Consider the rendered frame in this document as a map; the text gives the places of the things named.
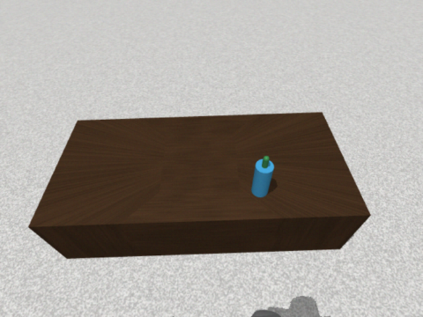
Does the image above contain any bottle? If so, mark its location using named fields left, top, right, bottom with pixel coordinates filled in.
left=251, top=156, right=274, bottom=197

